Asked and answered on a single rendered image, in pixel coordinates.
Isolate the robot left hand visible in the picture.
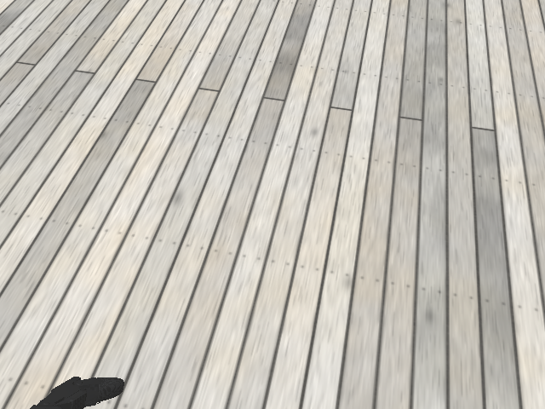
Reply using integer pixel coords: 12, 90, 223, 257
30, 377, 124, 409

